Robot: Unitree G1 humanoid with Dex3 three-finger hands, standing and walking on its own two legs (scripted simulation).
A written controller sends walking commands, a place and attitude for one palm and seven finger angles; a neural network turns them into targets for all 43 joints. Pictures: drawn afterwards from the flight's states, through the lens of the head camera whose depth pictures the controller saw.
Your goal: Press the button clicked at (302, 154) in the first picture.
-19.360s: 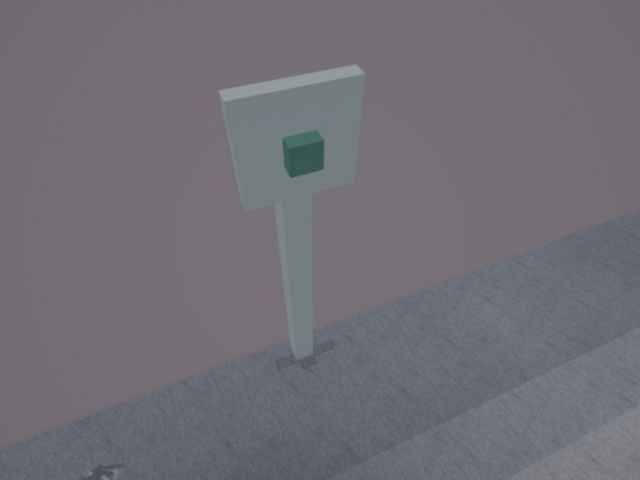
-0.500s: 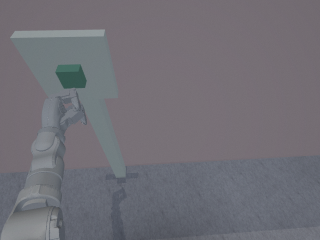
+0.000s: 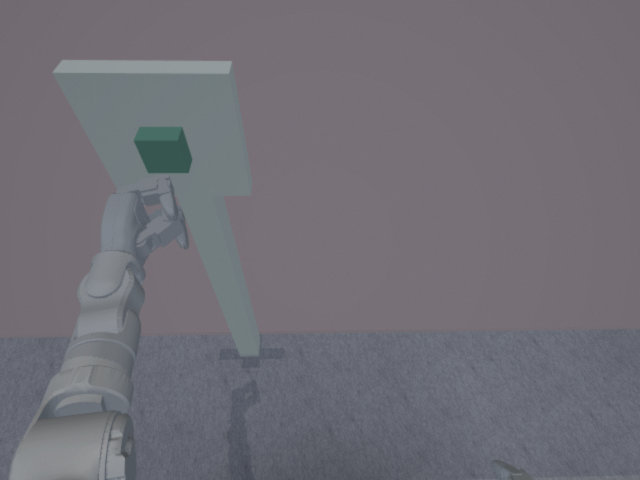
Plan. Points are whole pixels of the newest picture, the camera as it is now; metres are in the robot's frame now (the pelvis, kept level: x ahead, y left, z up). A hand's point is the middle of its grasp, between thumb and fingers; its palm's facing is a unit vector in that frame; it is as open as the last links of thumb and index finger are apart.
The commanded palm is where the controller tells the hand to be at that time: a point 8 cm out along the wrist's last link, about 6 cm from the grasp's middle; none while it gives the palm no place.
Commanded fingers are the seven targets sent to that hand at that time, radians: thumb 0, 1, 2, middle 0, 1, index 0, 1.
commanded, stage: press the button with the knuckle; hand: left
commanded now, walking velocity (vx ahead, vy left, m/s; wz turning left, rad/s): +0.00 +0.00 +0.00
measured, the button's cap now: (165, 148) +0.52 +0.22 +0.13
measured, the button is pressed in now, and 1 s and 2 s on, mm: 0 10 0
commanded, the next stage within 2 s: hold the button down briefly in 1.06 s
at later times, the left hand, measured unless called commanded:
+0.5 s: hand (189, 197) +0.45 +0.18 +0.09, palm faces +0.06 -1.00 -0.01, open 3.1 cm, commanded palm +0.43 +0.23 +0.09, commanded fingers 0.00 0.90 0.90 -1.30 -1.50 -1.30 -1.50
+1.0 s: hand (189, 191) +0.47 +0.19 +0.09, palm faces +0.05 -1.00 -0.02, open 2.9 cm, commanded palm +0.47 +0.23 +0.09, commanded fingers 0.00 0.90 0.90 -1.30 -1.50 -1.30 -1.50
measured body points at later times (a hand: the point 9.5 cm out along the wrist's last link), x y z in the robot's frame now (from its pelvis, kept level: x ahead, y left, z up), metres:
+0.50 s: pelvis +0.00 +0.00 +0.00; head +0.06 +0.00 +0.44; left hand +0.44 +0.24 +0.10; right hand +0.03 -0.27 -0.12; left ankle +0.01 +0.11 -0.71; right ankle -0.02 -0.10 -0.71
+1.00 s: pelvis -0.02 +0.00 -0.01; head +0.06 +0.01 +0.43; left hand +0.46 +0.24 +0.10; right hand +0.01 -0.27 -0.13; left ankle +0.01 +0.11 -0.71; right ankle -0.02 -0.10 -0.71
